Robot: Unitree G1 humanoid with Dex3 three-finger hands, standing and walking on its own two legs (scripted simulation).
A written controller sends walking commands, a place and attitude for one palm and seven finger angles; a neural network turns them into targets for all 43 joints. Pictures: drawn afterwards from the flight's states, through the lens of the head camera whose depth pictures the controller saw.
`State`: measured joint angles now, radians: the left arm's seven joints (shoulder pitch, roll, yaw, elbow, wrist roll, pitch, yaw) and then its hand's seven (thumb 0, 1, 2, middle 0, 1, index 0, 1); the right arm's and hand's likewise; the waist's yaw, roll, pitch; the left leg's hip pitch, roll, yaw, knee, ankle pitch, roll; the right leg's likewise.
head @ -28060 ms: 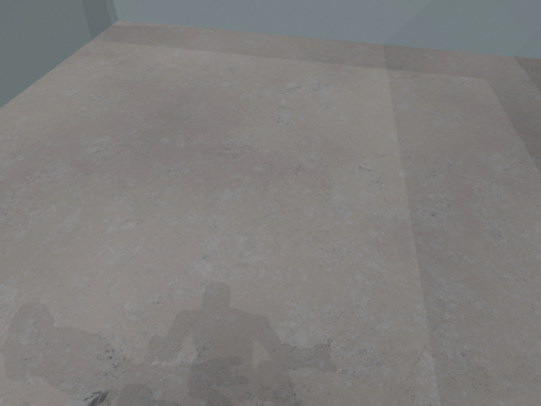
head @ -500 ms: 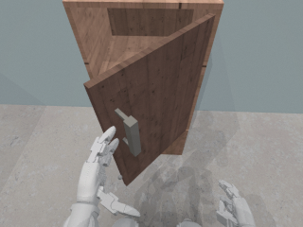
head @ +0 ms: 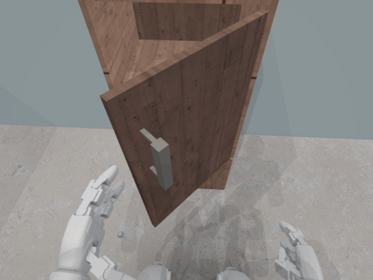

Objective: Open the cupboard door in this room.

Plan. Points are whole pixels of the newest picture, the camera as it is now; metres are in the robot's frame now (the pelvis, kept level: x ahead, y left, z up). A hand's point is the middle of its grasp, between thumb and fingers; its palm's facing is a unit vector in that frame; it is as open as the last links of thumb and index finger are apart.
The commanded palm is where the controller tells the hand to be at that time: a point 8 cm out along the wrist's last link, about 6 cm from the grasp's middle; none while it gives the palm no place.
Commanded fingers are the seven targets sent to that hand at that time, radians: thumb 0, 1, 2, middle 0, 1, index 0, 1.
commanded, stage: draw the hand back to the body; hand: left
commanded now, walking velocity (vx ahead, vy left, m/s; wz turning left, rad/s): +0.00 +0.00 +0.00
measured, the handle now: (156, 160) +0.34 +0.09 +0.08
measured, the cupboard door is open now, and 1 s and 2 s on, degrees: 47 47 47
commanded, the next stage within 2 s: step back with the hand held close in 1.54 s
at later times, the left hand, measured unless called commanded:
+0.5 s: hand (73, 219) +0.20 +0.18 +0.14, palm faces +0.02 -0.99 -0.11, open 16.1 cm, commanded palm +0.16 +0.24 +0.16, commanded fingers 0.00 -0.22 0.42 -0.16 -0.30 -0.16 -0.30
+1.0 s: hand (2, 180) +0.22 +0.26 +0.21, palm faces +0.35 -0.85 -0.39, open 11.0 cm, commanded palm +0.17 +0.30 +0.23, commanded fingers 0.00 0.65 0.80 -0.19 -0.30 -0.19 -0.30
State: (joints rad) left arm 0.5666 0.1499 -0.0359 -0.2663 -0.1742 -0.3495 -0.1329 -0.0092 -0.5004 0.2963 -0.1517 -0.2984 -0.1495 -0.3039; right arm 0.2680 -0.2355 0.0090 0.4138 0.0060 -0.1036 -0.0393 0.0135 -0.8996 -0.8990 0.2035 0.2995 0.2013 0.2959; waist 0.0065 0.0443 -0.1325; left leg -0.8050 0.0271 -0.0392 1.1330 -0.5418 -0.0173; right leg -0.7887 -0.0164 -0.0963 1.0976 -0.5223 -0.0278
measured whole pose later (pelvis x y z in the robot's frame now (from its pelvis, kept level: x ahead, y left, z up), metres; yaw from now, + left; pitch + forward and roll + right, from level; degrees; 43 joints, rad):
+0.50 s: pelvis +0.01 +0.02 +0.03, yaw +0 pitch +6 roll -2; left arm 0.58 0.24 0.10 -0.41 -0.21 -0.14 -0.14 -0.01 -0.45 0.32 -0.16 -0.30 -0.15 -0.30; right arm 0.29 -0.23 0.05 0.44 0.04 -0.14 -0.07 0.01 -0.90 -0.90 0.20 0.30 0.20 0.30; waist 0.02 0.05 -0.12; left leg -0.58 0.02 -0.02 0.96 -0.49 0.01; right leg -0.55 -0.01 -0.08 0.90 -0.45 0.00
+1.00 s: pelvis +0.03 +0.02 +0.08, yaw -1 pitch -3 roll -1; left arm 0.52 0.32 0.23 -0.40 -0.04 -0.04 0.12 0.00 0.32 0.65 -0.19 -0.30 -0.19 -0.30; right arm 0.22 -0.22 0.06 0.60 -0.01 -0.14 -0.10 0.01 -0.90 -0.90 0.21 0.30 0.20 0.30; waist 0.06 0.06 0.00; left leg -0.14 0.00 0.02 0.51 -0.31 0.02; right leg -0.14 -0.02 -0.04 0.48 -0.28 0.01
